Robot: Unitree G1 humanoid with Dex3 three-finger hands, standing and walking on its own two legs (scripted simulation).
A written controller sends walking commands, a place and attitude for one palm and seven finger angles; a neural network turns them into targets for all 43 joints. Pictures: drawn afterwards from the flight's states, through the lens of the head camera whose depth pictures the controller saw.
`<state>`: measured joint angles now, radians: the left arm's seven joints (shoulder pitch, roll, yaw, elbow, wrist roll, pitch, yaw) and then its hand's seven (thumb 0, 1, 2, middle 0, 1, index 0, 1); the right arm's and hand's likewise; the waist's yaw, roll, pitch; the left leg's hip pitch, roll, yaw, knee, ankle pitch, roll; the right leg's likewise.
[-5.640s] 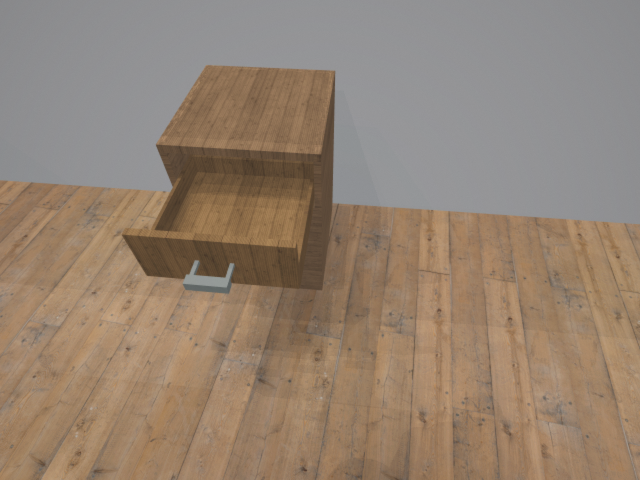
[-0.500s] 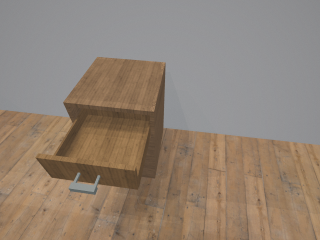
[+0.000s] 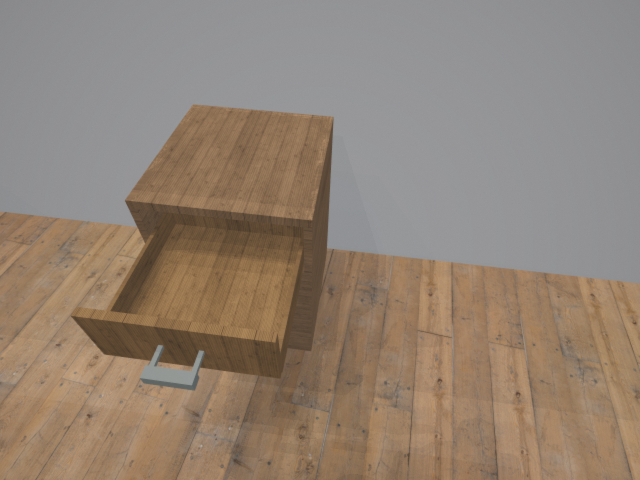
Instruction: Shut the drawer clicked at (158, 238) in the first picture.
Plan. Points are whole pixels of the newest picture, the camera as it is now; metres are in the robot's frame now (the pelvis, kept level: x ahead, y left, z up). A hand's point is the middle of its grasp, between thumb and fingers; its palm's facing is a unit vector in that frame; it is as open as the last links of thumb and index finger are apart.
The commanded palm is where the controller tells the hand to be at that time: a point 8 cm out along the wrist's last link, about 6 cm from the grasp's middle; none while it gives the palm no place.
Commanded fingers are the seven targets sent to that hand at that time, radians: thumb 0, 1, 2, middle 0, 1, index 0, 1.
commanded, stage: come to a stop and stand still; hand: left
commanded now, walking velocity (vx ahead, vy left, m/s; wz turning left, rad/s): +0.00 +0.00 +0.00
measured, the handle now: (174, 365) +0.36 +0.30 -0.24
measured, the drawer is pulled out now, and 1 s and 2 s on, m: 0.29 0.29 0.29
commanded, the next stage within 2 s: look again from close up in 0.12 s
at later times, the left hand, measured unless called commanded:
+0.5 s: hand out of the picture -0.01 +0.15 -0.18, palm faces +0.03 -0.99 -0.17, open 7.3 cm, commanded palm none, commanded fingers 0.00 0.90 0.90 -0.20 -0.30 -0.20 -0.30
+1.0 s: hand out of the picture -0.02 +0.14 -0.17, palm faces +0.05 -0.98 -0.17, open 7.3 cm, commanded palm none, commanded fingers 0.00 0.90 0.90 -0.20 -0.30 -0.20 -0.30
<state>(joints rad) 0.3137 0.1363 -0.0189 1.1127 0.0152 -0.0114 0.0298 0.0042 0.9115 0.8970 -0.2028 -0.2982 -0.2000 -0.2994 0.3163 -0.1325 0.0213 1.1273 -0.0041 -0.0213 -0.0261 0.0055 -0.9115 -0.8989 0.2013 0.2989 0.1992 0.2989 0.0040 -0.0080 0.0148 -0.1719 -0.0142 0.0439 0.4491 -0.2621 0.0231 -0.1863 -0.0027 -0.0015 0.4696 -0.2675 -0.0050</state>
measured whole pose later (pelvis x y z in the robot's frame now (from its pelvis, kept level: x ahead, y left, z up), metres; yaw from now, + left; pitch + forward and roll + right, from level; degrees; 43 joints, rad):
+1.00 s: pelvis +0.01 -0.01 +0.00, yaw -1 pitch -1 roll +0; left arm 0.35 0.11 -0.01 1.12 0.02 -0.02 0.03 0.00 0.91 0.90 -0.20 -0.30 -0.20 -0.30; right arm 0.31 -0.14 0.01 1.13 -0.01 0.00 -0.03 0.00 -0.91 -0.90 0.20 0.30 0.20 0.30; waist 0.02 0.01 0.01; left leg -0.15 0.01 0.05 0.44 -0.27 0.00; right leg -0.17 0.02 0.00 0.46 -0.27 -0.03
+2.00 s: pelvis +0.03 +0.12 -0.01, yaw -5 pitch +0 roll +3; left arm 0.29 0.20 0.05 1.01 0.03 0.01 0.02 0.00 0.91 0.90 -0.20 -0.30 -0.20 -0.30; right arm 0.26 -0.16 -0.02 0.99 -0.03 0.02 -0.01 0.00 -0.91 -0.90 0.20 0.30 0.20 0.30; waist 0.02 -0.03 -0.01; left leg -0.31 -0.01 0.10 0.55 -0.23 0.01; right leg -0.31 -0.02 -0.07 0.72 -0.42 -0.01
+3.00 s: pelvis +0.06 +0.17 +0.00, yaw -6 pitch +0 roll +0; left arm 0.32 0.15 -0.01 1.05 0.02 0.00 0.04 0.00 0.91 0.90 -0.20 -0.30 -0.20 -0.30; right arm 0.34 -0.13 0.02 1.09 -0.01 -0.03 -0.02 0.01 -0.91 -0.90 0.20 0.30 0.20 0.30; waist 0.00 -0.01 0.01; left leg -0.23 -0.02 0.07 0.48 -0.26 0.04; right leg -0.19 -0.01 -0.03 0.50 -0.31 -0.01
